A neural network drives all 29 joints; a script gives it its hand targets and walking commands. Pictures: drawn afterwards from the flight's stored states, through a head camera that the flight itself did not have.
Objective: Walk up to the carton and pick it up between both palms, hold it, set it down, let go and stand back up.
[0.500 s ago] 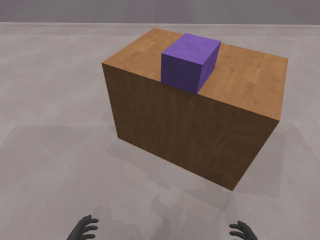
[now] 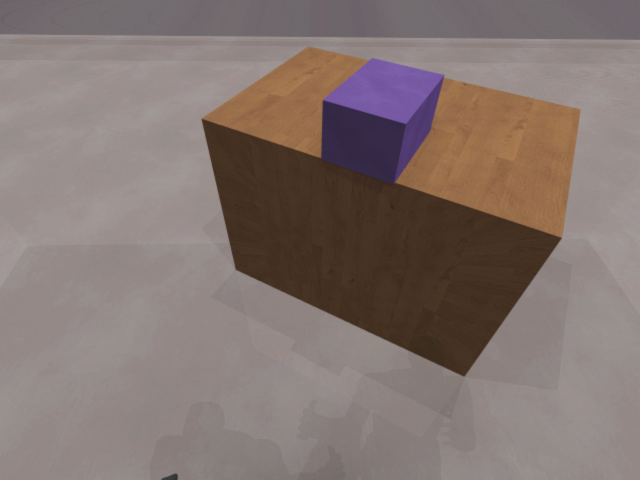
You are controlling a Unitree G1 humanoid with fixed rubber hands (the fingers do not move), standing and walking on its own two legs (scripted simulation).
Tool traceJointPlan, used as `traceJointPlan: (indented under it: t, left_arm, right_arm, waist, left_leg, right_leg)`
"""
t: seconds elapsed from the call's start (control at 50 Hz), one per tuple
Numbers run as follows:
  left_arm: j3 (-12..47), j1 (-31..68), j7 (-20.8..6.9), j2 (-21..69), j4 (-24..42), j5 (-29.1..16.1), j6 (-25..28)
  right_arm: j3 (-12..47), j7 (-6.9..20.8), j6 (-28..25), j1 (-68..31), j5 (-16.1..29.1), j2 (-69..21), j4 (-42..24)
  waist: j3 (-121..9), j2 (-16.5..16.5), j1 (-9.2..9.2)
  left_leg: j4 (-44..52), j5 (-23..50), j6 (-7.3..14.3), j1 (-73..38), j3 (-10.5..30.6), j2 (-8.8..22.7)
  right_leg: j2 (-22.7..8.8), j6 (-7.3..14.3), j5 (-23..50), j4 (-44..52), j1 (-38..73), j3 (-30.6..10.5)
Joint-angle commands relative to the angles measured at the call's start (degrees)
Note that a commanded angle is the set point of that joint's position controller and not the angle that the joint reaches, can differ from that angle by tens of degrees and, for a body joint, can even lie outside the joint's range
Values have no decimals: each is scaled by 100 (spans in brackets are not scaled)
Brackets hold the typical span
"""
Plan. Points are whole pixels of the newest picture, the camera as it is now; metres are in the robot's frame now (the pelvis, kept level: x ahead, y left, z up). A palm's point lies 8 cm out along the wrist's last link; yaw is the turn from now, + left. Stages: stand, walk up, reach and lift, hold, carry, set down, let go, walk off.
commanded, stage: stand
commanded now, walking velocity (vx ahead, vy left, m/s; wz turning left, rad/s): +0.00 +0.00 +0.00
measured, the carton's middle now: (382, 117) +0.93 -0.12 -0.01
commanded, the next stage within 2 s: none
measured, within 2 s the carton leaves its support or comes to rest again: neither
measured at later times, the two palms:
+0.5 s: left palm out of the picture +0.07 +0.22 -0.12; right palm out of the picture +0.07 -0.23 -0.12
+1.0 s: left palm out of the picture +0.01 +0.21 -0.13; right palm out of the picture +0.00 -0.21 -0.13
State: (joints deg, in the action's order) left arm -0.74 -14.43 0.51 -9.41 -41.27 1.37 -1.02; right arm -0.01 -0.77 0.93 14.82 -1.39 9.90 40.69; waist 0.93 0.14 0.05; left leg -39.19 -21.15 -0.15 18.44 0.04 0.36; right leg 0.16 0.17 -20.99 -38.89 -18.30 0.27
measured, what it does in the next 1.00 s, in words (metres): stands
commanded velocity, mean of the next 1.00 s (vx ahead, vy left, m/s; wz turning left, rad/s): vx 0.00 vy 0.00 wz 0.00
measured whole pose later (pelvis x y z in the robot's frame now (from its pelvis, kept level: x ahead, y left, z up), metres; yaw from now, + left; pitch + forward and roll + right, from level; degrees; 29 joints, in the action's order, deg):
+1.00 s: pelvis +0.01 +0.00 +0.02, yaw +0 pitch -2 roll +0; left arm -2.1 -15.7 2.3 -6.6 -62.7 0.8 0.0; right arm -1.5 -2.4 0.1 16.2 -0.8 6.8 62.7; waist 3.5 0.1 0.0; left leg -27.8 -16.1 -0.6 9.3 0.2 0.7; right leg 0.5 0.5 -15.9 -27.5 -9.1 0.2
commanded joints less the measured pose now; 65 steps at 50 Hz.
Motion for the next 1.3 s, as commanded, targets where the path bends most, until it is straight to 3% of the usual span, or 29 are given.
traceJointPlan:
  t: [0.0,0.36,0.74,1.0,1.28]
  left_arm:
    - [-154,29,31,-547,427,2,128]
    - [-239,-92,88,-523,-173,-21,165]
    - [-277,-338,178,-376,-1460,-59,173]
    - [-186,-463,211,-183,-2122,-60,159]
    - [-111,-571,230,-35,-2417,-57,149]
  right_arm:
    - [-177,-31,-126,-4,-2,529,-419]
    - [-258,-88,-161,147,23,512,194]
    - [-296,-168,-159,381,58,354,1505]
    - [-220,-197,-134,486,57,146,2194]
    - [-153,-217,-110,589,52,-19,2520]
  waist:
    - [-280,-6,-3]
    - [-159,-5,-4]
    - [171,6,-5]
    - [397,4,-4]
    - [510,5,-2]
  left_leg:
    - [786,1206,242,-86,315,216]
    - [1042,1383,258,-290,362,264]
    - [1492,1645,222,-689,377,352]
    - [1713,1533,172,-790,351,372]
    - [1790,1360,134,-750,339,375]
  right_leg:
    - [-265,234,1208,753,88,-363]
    - [-319,270,1387,1026,299,-423]
    - [-396,252,1653,1494,691,-439]
    - [-406,214,1528,1724,772,-426]
    - [-402,203,1305,1839,708,-441]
